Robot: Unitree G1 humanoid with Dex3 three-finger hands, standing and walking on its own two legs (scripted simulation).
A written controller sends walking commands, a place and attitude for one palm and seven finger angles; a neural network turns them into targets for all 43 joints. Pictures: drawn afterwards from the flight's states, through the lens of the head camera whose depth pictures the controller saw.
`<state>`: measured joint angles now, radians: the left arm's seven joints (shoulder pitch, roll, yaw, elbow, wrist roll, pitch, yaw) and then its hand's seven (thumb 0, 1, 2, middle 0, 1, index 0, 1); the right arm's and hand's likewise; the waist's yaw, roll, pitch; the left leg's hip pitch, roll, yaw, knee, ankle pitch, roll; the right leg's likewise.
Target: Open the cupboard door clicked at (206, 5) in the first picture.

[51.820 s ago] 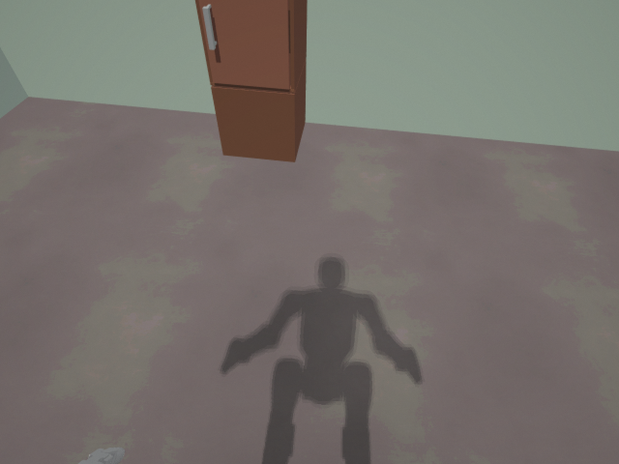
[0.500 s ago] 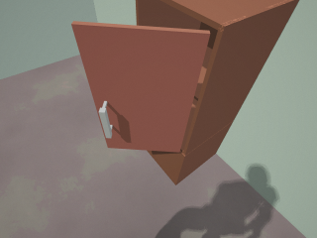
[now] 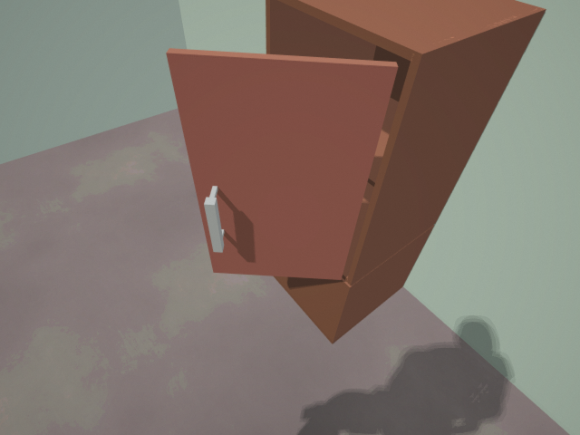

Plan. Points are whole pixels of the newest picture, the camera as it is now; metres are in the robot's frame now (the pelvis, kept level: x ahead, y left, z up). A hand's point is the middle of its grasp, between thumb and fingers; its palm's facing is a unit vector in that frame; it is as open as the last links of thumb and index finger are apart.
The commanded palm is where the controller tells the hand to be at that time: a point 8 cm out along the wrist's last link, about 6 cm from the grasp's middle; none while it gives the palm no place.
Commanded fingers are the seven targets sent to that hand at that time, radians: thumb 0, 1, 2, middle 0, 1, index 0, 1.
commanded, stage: come to a stop and stand still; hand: left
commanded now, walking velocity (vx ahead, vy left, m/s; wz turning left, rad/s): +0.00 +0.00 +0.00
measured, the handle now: (216, 219) +0.55 +0.20 -0.10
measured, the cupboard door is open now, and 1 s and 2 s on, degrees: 49 49 49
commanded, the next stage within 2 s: look again from close up in 0.06 s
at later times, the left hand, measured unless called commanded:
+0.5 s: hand out of the picture -0.01 +0.15 -0.18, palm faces +0.00 -0.99 -0.15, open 7.4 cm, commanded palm none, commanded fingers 0.00 0.90 0.90 -0.20 -0.30 -0.20 -0.30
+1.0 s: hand out of the picture -0.01 +0.14 -0.17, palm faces +0.02 -0.99 -0.15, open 7.4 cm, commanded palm none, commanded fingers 0.00 0.90 0.90 -0.20 -0.30 -0.20 -0.30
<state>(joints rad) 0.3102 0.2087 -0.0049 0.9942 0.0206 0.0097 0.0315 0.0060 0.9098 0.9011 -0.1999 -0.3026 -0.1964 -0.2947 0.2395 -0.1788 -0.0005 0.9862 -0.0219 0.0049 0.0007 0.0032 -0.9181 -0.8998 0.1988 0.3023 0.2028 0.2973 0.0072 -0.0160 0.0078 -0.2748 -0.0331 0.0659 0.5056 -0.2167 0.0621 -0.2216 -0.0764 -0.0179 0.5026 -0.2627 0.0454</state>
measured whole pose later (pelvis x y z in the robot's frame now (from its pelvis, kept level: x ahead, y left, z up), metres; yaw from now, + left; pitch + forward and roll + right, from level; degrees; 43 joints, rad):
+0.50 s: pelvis +0.00 -0.01 +0.01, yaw +0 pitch -1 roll +0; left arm 0.32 0.16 -0.02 1.08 0.01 -0.01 0.03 0.01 0.91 0.90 -0.20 -0.30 -0.20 -0.29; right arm 0.26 -0.15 0.01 1.11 -0.01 -0.01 -0.01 0.01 -0.91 -0.90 0.20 0.30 0.20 0.30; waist 0.00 -0.04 0.03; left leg -0.24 -0.01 0.06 0.45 -0.19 0.04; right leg -0.19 -0.06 -0.02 0.44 -0.23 0.04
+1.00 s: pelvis +0.00 -0.02 +0.01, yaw +0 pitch -1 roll +0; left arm 0.33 0.15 -0.01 1.09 0.01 -0.01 0.03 0.01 0.91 0.90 -0.20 -0.30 -0.20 -0.29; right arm 0.27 -0.14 0.01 1.13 -0.01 -0.01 -0.02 0.01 -0.92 -0.90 0.20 0.30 0.20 0.30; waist 0.00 -0.03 0.03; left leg -0.23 0.00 0.06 0.43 -0.18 0.03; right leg -0.18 -0.05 -0.03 0.43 -0.22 0.03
